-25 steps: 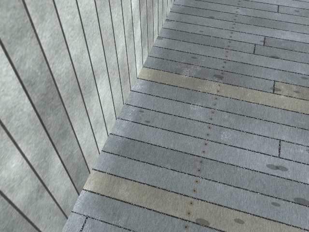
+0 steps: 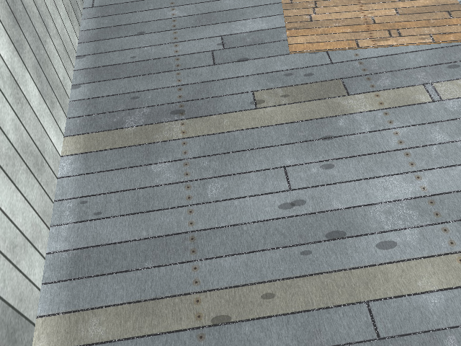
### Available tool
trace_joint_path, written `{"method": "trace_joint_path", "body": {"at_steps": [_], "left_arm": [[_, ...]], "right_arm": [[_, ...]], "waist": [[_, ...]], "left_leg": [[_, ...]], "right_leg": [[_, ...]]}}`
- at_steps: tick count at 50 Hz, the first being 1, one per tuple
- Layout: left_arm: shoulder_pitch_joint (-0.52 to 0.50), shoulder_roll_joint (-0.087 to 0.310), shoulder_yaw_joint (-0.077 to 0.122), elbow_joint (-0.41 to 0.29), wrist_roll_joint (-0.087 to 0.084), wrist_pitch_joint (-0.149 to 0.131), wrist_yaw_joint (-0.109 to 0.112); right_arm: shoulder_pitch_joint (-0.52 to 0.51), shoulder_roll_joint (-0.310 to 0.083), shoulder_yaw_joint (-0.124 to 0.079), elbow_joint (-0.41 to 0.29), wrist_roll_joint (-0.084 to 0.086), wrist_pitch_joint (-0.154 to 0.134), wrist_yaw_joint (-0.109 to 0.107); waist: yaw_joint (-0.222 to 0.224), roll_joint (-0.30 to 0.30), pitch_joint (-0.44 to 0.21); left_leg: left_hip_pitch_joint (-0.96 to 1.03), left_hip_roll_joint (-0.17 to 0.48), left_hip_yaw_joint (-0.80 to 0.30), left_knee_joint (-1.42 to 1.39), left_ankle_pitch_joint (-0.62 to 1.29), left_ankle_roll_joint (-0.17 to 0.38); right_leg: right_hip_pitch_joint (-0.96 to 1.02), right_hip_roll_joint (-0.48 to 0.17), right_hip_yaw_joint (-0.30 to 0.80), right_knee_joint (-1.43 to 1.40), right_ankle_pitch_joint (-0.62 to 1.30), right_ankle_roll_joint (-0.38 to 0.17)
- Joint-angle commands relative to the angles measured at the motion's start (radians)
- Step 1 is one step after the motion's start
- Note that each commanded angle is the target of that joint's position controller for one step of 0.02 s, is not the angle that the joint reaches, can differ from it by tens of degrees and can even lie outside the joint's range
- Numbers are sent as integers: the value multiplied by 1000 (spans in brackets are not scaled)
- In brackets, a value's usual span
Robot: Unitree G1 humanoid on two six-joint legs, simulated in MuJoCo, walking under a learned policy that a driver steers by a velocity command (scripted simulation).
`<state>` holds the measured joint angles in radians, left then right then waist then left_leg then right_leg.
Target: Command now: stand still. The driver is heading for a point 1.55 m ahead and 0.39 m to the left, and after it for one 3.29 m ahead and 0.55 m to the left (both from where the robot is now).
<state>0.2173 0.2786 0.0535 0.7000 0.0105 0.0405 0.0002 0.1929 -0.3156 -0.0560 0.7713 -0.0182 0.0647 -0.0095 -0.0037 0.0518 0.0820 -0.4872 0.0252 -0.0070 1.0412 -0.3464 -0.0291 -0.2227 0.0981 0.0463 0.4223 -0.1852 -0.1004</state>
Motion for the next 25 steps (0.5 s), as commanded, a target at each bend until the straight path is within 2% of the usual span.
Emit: {"method": "trace_joint_path", "body": {"at_steps": [1, 3, 4, 5, 8, 13, 18, 20, 21, 22, 23, 24, 25], "left_arm": [[21, 55, -9, -27, 19, -25, 19], [26, 112, 2, -11, 25, -23, 30], [29, 133, 8, -6, 22, -20, 33], [28, 137, 10, -4, 18, -17, 36], [14, 116, 7, -4, 16, -18, 41], [4, 105, 10, 5, 20, -29, 41], [-16, 127, 21, 8, 20, -34, 25], [-27, 148, 32, 9, 16, -41, 14], [-45, 155, 35, 4, 12, -39, 7], [-35, 161, 39, 5, 11, -44, 4], [-16, 125, 31, -17, 14, -45, -3], [-63, 53, 6, -90, 47, -43, 5], [-101, 99, 8, -94, 69, -46, 8]], "right_arm": [[30, -38, -2, -10, 6, 8, 9], [13, -79, -17, -11, 7, 8, 13], [17, -95, -24, -10, 5, 6, 16], [23, -101, -27, -9, 3, 4, 19], [24, -83, -28, -15, 0, 1, 28], [5, -49, -25, -57, 5, 7, 48], [-4, -33, -25, -110, 19, 11, 60], [-6, -41, -29, -132, 21, 15, 57], [27, -33, -31, -135, 22, 11, 57], [70, -48, -37, -132, 6, 6, 49], [134, -175, -69, -131, -15, -5, 29], [161, -289, -97, -145, 3, -14, 17], [222, -257, -106, -127, 17, -14, 12]], "waist": [[26, -140, -98], [43, -161, -46], [43, -155, -35], [40, -139, -30], [38, -108, -20], [37, -122, -47], [27, -170, -109], [17, -184, -113], [-9, -170, -123], [-48, -118, -132], [-63, 114, -151], [-53, 211, -129], [-102, 61, -210]], "left_leg": [[72, 6, -43, -107, 30, 2], [49, -33, -65, -122, 1, 10], [20, -38, -60, -105, -18, 11], [-3, -34, -52, -88, -37, 10], [-46, -9, -24, -66, -73, 0], [-28, 10, 22, -143, -91, 1], [94, -8, 89, -276, -95, 32], [145, -22, 111, -370, -72, 47], [210, -36, 117, -455, -3, 60], [318, -26, 51, -597, 115, 76], [469, 161, -272, -740, 271, 140], [470, 378, -636, -738, 592, 319], [537, 334, -576, -746, 241, 389]], "right_leg": [[72, -275, 146, -203, 105, -68], [75, -301, 140, -207, 49, -79], [95, -321, 144, -202, 55, -93], [115, -340, 145, -195, 70, -107], [152, -372, 124, -181, 116, -140], [197, -385, 40, -133, 260, -147], [182, -398, -75, -33, 473, -112], [161, -396, -116, 31, 467, -71], [120, -384, -154, 108, 429, -32], [28, -355, -198, 220, 337, 26], [-194, -249, -258, 486, -15, 104], [-443, -66, -129, 673, -520, 167], [-459, -110, 24, 765, -482, 161]]}}
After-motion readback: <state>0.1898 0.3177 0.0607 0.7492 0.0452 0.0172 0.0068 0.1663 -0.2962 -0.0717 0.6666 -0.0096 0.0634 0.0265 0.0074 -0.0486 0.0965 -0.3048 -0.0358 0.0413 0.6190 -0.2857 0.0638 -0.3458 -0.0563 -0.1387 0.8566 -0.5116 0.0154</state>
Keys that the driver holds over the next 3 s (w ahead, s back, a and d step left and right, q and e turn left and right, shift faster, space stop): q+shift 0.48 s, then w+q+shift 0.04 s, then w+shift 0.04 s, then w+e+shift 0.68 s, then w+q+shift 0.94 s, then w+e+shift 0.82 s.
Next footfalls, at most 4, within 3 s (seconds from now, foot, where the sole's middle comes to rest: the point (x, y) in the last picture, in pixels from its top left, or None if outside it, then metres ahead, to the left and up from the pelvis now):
0.46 left None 0.02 0.13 -0.78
1.06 right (235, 328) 0.51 0.08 -0.78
1.54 left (204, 193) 0.98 0.19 -0.78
1.96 right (231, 100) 1.45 0.09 -0.78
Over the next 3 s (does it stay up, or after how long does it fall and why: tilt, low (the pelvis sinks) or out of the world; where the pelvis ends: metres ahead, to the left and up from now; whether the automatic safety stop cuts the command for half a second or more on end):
stays up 2.04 0.33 0.00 its command is cut before an obstacle after 2.2 s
